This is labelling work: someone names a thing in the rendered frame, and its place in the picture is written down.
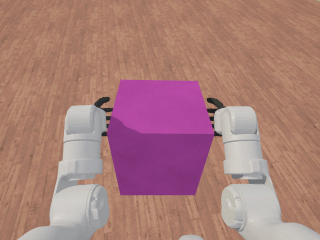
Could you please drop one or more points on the right robot forearm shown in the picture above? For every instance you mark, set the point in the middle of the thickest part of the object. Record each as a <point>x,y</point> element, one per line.
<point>238,126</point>

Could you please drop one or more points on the right robot upper arm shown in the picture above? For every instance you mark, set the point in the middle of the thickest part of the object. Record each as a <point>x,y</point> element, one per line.
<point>253,210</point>

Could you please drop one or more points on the carton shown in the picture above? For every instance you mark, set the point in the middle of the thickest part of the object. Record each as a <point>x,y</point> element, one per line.
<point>159,136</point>

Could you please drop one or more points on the robot right hand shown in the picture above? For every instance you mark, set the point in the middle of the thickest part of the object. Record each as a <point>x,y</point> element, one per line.
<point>219,105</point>

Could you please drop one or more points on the left robot forearm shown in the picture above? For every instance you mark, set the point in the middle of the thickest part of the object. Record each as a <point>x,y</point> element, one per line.
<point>83,128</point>

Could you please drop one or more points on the left robot upper arm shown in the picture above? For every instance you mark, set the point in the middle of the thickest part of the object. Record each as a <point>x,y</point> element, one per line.
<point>77,211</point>

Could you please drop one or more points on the robot left hand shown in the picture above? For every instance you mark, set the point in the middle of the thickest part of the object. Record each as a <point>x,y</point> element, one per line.
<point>100,102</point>

